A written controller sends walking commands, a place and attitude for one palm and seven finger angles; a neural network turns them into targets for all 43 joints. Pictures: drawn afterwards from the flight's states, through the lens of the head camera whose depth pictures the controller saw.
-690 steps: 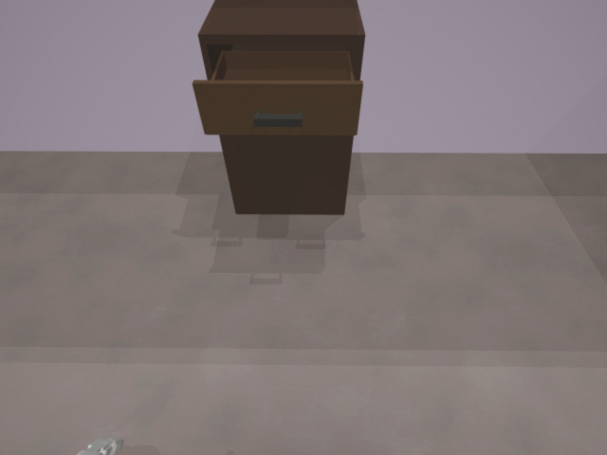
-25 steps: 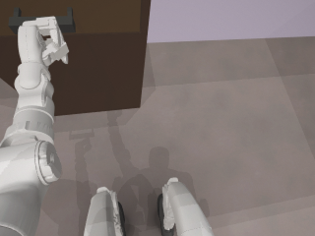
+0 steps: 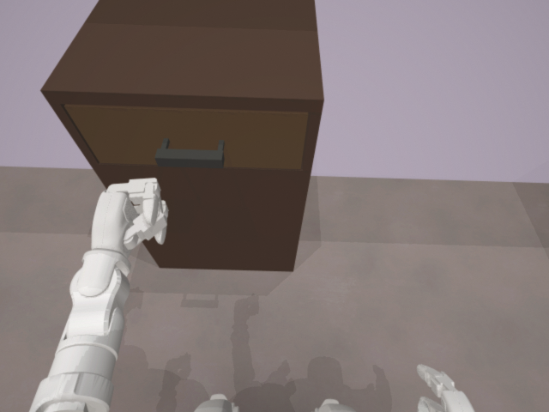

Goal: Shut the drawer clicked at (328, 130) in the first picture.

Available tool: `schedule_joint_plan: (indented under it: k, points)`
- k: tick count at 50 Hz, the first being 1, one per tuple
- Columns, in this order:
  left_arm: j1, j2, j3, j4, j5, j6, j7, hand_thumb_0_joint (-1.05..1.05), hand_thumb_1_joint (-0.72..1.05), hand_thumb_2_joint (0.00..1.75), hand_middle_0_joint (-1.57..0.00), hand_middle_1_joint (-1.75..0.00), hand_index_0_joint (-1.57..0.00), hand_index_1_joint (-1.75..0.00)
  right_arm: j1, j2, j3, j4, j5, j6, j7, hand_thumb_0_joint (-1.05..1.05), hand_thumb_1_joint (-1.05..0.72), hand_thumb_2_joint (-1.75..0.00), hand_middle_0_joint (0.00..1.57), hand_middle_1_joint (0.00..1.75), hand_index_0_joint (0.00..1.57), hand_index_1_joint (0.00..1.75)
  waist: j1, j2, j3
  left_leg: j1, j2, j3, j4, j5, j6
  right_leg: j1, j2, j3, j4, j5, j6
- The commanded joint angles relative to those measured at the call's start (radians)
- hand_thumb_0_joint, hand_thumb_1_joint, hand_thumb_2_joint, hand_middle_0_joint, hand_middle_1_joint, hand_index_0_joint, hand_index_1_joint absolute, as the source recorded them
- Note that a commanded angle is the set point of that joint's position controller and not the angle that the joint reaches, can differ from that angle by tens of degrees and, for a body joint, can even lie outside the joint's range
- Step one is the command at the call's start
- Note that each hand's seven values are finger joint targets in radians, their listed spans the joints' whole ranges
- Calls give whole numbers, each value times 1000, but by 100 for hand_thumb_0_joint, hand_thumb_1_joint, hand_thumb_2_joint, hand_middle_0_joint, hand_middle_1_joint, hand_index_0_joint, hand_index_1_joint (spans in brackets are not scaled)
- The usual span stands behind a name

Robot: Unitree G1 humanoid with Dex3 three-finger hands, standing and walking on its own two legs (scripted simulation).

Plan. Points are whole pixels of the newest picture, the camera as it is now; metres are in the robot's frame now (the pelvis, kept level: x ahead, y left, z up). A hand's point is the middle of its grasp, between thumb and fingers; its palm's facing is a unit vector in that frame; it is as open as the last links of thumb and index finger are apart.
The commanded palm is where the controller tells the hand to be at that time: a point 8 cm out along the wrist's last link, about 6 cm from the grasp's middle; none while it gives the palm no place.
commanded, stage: draw the hand back to the body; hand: left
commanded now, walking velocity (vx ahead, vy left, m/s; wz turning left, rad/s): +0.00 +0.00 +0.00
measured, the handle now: (192, 150) +0.59 +0.17 -0.04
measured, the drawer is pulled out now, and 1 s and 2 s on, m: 0.00 0.00 0.00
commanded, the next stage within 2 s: step back with the hand held close in 0.92 s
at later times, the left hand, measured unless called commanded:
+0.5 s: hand (65, 273) +0.25 +0.21 +0.16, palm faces +0.27 -0.91 -0.32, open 3.2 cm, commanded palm +0.20 +0.26 +0.18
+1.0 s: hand out of the picture +0.18 +0.23 +0.21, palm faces +0.40 -0.83 -0.39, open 3.2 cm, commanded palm +0.13 +0.27 +0.23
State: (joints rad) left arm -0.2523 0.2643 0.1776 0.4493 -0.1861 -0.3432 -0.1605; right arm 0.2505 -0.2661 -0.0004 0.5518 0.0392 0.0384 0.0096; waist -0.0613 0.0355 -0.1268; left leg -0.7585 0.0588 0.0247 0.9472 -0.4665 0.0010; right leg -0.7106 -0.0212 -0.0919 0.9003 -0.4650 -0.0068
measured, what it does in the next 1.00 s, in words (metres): rises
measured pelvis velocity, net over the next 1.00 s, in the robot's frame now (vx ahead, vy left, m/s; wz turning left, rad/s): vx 0.00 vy -0.01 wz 0.00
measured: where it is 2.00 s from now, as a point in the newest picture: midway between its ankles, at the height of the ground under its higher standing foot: outside the picture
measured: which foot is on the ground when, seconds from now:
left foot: down 0.00-1.00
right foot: down 0.00-1.00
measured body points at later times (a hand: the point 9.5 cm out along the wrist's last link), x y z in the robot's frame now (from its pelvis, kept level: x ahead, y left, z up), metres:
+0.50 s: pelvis +0.01 +0.00 +0.05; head +0.00 -0.03 +0.50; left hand +0.23 +0.26 +0.18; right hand +0.20 -0.22 -0.03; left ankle -0.01 +0.12 -0.69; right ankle -0.02 -0.12 -0.69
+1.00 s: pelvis +0.00 -0.01 +0.06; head -0.02 -0.04 +0.50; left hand +0.15 +0.27 +0.23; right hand +0.19 -0.23 -0.03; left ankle -0.01 +0.12 -0.69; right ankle -0.02 -0.12 -0.69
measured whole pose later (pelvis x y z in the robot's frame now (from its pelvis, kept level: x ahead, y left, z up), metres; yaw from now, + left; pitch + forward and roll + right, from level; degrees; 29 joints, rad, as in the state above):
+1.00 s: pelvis +0.00 -0.01 +0.06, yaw +0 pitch -5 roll +0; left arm 0.52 0.31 0.27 -0.44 -0.06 -0.10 0.10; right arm 0.19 -0.23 0.02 0.62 0.00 -0.11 -0.08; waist 0.07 0.08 0.02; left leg -0.10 0.04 0.05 0.43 -0.26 -0.01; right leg -0.07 -0.01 -0.08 0.41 -0.27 -0.01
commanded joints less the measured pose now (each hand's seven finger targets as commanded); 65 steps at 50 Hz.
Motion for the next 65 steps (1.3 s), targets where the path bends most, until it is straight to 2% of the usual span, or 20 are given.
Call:
schedule_joint_plan:
  k: [1,2,3,4,5,8,10,16,20,23,37,39,42,48,52,53,54,57,60,65]
  points:
    - [-155,162,66,-297,-45,-34,-23,0,90,90,-140,-160,-140,-160,28,-120,-39,-129,9,-42,-14,0,-90,-90,20,30,20,30,7,43,-304,314,-45,-21,-148,463,23,247,48,26,-119,496,-8]
    - [-131,163,70,-319,-53,-26,-27,0,90,90,-140,-160,-140,-160,13,-118,-35,-140,11,-47,-17,0,-90,-90,20,30,20,30,14,24,-283,316,-45,-21,-163,456,23,265,48,24,-129,499,-8]
    - [-87,248,38,-398,70,34,76,0,90,90,-140,-160,-140,-160,-67,-100,-40,-166,13,-19,-41,0,-90,-90,20,30,20,30,67,38,-333,391,-49,-1,-221,445,23,327,22,68,-190,456,-21]
    - [-45,190,10,-461,78,75,131,0,90,90,-140,-160,-140,-160,-72,-86,-33,-189,10,-16,-54,0,-90,-90,20,30,20,30,43,21,-289,417,-48,-1,-249,427,24,335,18,59,-218,449,-18]
    - [-13,167,-25,-493,88,110,161,0,90,90,-140,-160,-140,-160,-92,-88,-25,-196,10,-15,-64,0,-90,-90,20,30,20,30,47,37,-252,434,-45,-6,-280,410,23,344,20,57,-245,424,-20]
    - [23,182,-13,-530,110,179,231,0,90,90,-140,-160,-140,-160,-124,-87,-11,-184,7,-9,-90,0,-90,-90,20,30,20,30,40,-16,-146,467,-41,-5,-351,356,28,388,18,52,-315,399,-14]
    - [39,212,9,-592,117,201,255,0,90,90,-140,-160,-140,-160,-145,-88,-3,-177,2,-21,-103,0,-90,-90,20,30,20,30,52,-28,-132,509,-42,-7,-392,359,31,442,18,53,-356,399,-15]
    - [214,177,10,-701,123,243,272,0,90,90,-140,-160,-140,-160,-179,-71,15,-150,-11,-64,-105,0,-90,-90,20,30,20,30,78,3,-59,631,-44,0,-493,411,29,535,19,49,-459,431,-14]
    - [325,188,41,-779,120,249,268,0,90,90,-140,-160,-140,-160,-196,-73,13,-136,-21,-90,-99,0,-90,-90,20,30,20,30,91,-31,-2,662,-45,3,-538,430,30,576,22,46,-516,446,-12]
    - [400,193,73,-875,118,241,268,0,90,90,-140,-160,-140,-160,-200,-62,13,-134,-25,-106,-92,0,-90,-90,20,30,20,30,98,18,7,692,-42,5,-558,460,26,607,18,46,-528,468,-12]
    - [751,252,240,-1175,111,188,280,0,90,90,-140,-160,-140,-160,-197,-54,-15,-123,-29,-190,-83,0,-90,-90,20,30,20,30,124,5,64,697,-34,12,-549,468,28,615,15,49,-551,481,-3]
    - [758,207,209,-1108,115,190,277,0,90,90,-140,-160,-140,-160,-188,-55,-18,-109,-31,-192,-84,0,-90,-90,20,30,20,30,113,-45,102,686,-33,16,-549,442,33,587,14,45,-557,456,1]
    - [709,199,195,-1069,116,191,277,0,90,90,-140,-160,-140,-160,-190,-61,-20,-102,-30,-190,-91,0,-90,-90,20,30,20,30,107,-43,155,679,-34,15,-559,375,38,553,10,52,-585,376,3]
    - [690,236,217,-1138,123,172,287,0,90,90,-140,-160,-140,-160,-199,-54,-14,-103,-37,-216,-100,0,-90,-90,20,30,20,30,126,17,72,706,-42,9,-559,393,38,602,4,60,-570,390,-4]
    - [706,233,224,-1127,121,175,287,0,90,90,-140,-160,-140,-160,-201,-50,-12,-97,-38,-224,-101,0,-90,-90,20,30,20,30,128,1,103,695,-38,7,-564,405,34,603,8,58,-575,405,-5]
    - [600,357,362,-1200,122,133,291,0,90,90,-140,-160,-140,-160,-185,-75,-16,-129,-38,-190,-92,0,-90,-90,20,30,20,30,82,-48,201,594,-23,-4,-531,338,48,500,-49,154,-636,435,-2]
    - [708,283,312,-1088,128,131,283,0,90,90,-140,-160,-140,-160,-181,-53,-18,-100,-42,-168,-92,0,-90,-90,20,30,20,30,76,-88,193,601,-24,-5,-511,336,45,491,-70,142,-640,441,-5]
    - [808,226,261,-1085,130,118,273,0,90,90,-140,-160,-140,-160,-179,-65,-30,-118,-47,-129,-85,0,-90,-90,20,30,20,30,72,-32,127,600,-14,-5,-526,394,42,517,-68,118,-605,467,2]
    - [858,239,268,-1146,129,106,277,0,90,90,-140,-160,-140,-160,-181,-74,-40,-136,-48,-110,-88,0,-90,-90,20,30,20,30,74,28,32,613,0,-14,-552,501,44,567,-50,86,-543,520,10]
    - [908,301,328,-1213,123,100,292,0,90,90,-140,-160,-140,-160,-184,-73,-51,-165,-43,-89,-96,0,-90,-90,20,30,20,30,85,16,-61,588,14,-34,-542,644,41,621,-30,71,-467,612,17]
